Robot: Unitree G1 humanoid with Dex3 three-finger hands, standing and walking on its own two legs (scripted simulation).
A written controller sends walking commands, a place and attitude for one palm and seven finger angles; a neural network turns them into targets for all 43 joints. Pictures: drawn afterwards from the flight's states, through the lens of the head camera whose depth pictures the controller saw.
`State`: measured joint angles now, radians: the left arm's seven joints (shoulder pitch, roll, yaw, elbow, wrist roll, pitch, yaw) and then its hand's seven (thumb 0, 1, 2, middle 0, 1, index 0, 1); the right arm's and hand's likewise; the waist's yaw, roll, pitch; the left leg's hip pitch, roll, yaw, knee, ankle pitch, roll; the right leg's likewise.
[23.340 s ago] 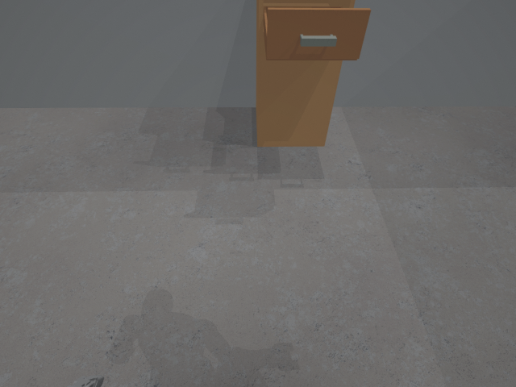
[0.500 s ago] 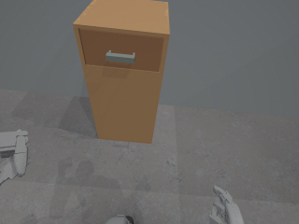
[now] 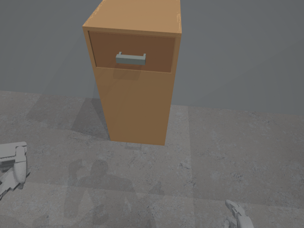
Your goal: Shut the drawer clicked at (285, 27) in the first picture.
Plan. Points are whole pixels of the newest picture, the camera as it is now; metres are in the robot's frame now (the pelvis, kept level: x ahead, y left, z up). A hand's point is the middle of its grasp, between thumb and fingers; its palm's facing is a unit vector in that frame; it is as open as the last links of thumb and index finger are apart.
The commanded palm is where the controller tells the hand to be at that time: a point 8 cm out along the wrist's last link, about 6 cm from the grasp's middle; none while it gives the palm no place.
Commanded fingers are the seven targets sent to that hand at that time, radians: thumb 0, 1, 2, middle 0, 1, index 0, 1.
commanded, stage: let the arm hang, fingers relaxed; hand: left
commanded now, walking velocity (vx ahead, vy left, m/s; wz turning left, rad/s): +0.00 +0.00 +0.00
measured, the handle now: (131, 57) +0.81 +0.14 +0.01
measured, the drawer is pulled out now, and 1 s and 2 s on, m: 0.00 0.00 0.00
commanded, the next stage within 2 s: look to check the result in 1.12 s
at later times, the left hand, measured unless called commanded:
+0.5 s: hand out of the picture -0.04 +0.19 -0.17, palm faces +0.07 -0.97 -0.22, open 4.3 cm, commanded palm none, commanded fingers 0.00 0.90 0.90 -0.40 -0.52 -0.40 -0.52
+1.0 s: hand out of the picture -0.02 +0.16 -0.17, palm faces +0.06 -0.98 -0.17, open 7.3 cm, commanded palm none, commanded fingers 0.00 0.90 0.90 -0.20 -0.30 -0.20 -0.30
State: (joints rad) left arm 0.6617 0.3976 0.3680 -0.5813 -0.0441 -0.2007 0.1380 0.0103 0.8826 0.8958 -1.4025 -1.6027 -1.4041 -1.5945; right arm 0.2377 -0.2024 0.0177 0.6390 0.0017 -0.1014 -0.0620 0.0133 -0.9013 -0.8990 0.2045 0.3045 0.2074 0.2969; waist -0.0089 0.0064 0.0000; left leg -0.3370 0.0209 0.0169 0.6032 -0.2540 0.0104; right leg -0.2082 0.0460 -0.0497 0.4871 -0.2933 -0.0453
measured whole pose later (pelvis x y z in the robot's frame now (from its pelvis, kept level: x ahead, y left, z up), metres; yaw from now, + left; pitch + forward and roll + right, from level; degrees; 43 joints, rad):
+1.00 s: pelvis -0.01 +0.00 +0.01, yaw +2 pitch -2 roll +0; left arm 0.28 0.12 0.00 1.14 0.01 0.00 0.03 0.01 0.91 0.90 -0.20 -0.31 -0.20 -0.30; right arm 0.30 -0.11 -0.01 1.15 -0.01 0.01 -0.04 0.00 -0.91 -0.90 0.20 0.30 0.20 0.30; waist -0.01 0.01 0.04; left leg -0.23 -0.02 0.00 0.42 -0.16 0.02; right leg -0.15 0.02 -0.04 0.43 -0.25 -0.03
